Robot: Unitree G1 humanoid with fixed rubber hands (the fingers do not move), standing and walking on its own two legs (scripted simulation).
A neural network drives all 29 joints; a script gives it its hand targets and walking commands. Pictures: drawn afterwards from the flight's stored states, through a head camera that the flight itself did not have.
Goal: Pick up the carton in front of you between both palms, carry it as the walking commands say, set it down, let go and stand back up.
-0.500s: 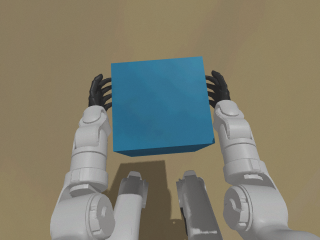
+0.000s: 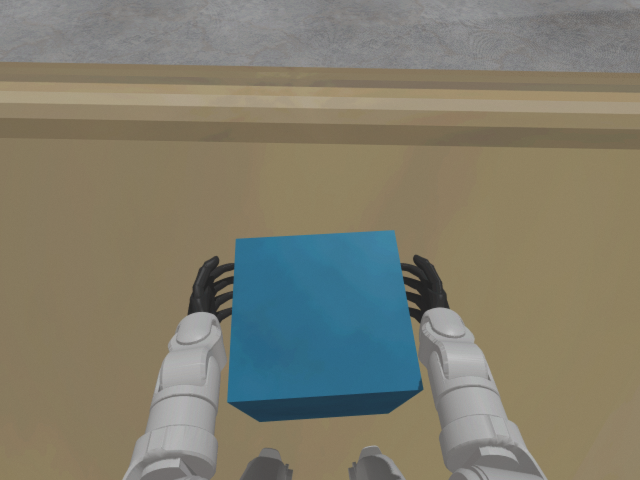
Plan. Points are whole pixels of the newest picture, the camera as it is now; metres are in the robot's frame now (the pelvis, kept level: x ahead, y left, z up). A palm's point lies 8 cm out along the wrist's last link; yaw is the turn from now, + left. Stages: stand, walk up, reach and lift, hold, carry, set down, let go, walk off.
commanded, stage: reach and lift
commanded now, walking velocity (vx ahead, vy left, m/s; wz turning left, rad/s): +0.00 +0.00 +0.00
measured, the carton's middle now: (320, 335) +0.35 +0.00 -0.11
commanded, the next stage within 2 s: hold in 1.48 s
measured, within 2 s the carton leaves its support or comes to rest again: neither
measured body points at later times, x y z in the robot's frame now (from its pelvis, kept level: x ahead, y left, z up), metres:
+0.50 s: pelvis +0.03 +0.00 +0.09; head +0.00 +0.00 +0.54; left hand +0.33 +0.16 +0.10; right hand +0.33 -0.15 +0.09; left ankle +0.04 +0.13 -0.65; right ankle +0.04 -0.13 -0.65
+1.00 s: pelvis +0.02 +0.00 +0.09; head +0.00 +0.00 +0.54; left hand +0.33 +0.16 +0.11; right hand +0.33 -0.15 +0.11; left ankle +0.04 +0.13 -0.65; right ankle +0.04 -0.13 -0.65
